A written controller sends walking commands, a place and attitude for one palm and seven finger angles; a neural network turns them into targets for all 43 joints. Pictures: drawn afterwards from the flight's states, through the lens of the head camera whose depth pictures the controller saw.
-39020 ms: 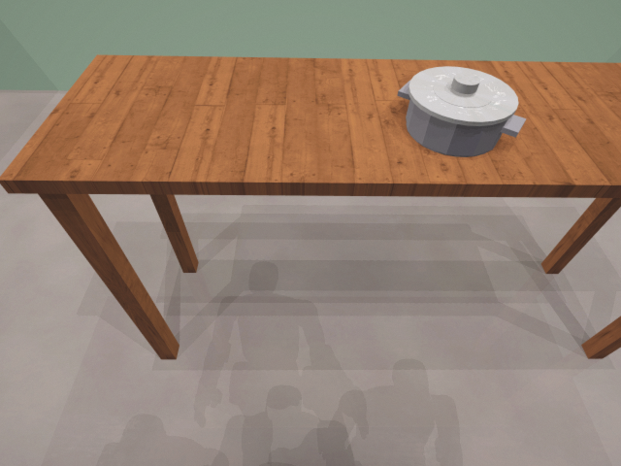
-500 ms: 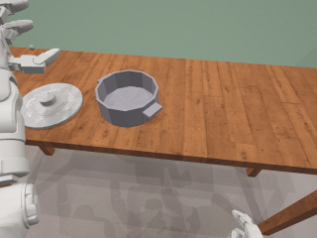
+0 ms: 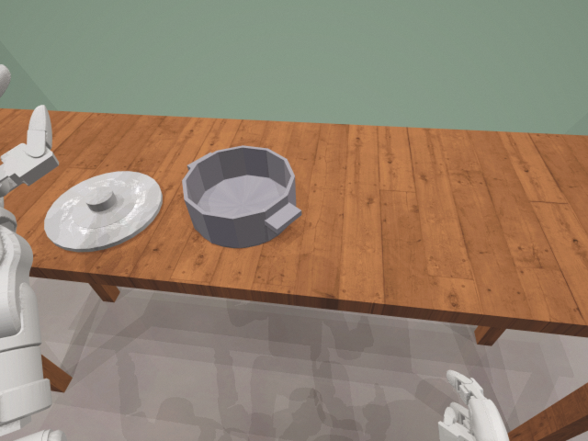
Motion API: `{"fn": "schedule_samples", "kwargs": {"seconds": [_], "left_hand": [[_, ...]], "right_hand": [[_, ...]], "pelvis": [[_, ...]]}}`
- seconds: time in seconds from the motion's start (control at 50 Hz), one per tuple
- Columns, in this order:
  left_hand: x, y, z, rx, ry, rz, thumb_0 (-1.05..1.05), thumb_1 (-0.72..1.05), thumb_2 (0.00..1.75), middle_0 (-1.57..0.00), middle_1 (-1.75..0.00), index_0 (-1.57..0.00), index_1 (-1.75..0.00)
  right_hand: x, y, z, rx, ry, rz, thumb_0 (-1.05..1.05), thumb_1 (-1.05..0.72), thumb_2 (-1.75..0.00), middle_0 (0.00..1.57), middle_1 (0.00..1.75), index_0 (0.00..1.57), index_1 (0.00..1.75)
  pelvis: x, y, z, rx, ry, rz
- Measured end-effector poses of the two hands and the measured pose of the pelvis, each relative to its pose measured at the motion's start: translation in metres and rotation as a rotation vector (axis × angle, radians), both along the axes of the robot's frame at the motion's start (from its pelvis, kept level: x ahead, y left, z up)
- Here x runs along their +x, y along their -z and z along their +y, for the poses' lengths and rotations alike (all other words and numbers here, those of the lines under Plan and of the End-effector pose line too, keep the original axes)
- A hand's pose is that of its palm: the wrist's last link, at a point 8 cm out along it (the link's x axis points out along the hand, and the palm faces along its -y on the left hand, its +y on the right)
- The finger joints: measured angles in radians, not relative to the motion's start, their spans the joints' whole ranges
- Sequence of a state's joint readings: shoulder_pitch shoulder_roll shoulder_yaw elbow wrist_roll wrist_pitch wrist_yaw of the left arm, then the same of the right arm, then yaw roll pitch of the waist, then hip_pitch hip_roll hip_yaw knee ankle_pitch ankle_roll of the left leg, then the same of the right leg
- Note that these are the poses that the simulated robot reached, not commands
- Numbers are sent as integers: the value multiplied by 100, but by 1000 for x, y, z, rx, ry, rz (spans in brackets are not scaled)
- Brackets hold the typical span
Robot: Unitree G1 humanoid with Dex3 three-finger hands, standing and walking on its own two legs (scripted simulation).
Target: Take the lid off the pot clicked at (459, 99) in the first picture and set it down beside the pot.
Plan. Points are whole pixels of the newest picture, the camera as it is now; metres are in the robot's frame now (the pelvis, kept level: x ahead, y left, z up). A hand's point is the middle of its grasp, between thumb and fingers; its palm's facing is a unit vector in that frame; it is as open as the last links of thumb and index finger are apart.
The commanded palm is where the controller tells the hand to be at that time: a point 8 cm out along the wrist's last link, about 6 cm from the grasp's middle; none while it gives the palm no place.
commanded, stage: draw the hand back to the body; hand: left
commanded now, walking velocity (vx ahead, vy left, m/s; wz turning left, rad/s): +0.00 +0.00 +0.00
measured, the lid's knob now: (100, 199) +0.44 +0.38 +0.08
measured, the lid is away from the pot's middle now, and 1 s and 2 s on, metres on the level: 0.24 0.24 0.24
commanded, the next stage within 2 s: step back with the hand held close in 1.00 s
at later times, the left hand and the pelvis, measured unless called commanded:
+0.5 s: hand out of the picture +0.22 +0.27 +0.28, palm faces +0.54 -0.82 -0.18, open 7.4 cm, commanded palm +0.16 +0.30 +0.27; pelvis -0.02 +0.01 +0.00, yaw +0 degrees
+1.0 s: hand out of the picture +0.15 +0.25 +0.27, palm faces +0.55 -0.79 -0.28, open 7.4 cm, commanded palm +0.10 +0.29 +0.26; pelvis -0.02 +0.01 +0.00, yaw +1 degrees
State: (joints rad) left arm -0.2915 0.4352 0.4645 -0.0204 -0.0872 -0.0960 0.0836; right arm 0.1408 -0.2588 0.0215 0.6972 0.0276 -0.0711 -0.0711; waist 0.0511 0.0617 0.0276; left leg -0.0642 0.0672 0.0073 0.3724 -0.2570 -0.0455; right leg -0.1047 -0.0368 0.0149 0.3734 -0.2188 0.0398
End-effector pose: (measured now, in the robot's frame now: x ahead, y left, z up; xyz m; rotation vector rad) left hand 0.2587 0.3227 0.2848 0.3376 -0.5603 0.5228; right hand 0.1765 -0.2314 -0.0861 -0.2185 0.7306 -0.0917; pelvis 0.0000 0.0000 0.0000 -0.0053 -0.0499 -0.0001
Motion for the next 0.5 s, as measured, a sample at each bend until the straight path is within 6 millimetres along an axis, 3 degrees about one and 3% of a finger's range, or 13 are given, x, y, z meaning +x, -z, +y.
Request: {"fn": "schedule_samples", "kwargs": {"seconds": [0.26,0.5], "left_hand": [[-46,3,-3,16,5,-48,1,80,88,-23,-34,-23,-35],[-84,6,-11,63,23,-62,1,88,90,-21,-30,-21,-31]], "right_hand": [[5,-7,29,26,-49,-51,1,-90,-90,20,30,20,30],[-8,-7,36,18,-57,-47,1,-90,-90,20,30,20,30]], "pelvis": [[-8,0,6,1,0,-28],[-16,0,12,2,-1,-49]]}}
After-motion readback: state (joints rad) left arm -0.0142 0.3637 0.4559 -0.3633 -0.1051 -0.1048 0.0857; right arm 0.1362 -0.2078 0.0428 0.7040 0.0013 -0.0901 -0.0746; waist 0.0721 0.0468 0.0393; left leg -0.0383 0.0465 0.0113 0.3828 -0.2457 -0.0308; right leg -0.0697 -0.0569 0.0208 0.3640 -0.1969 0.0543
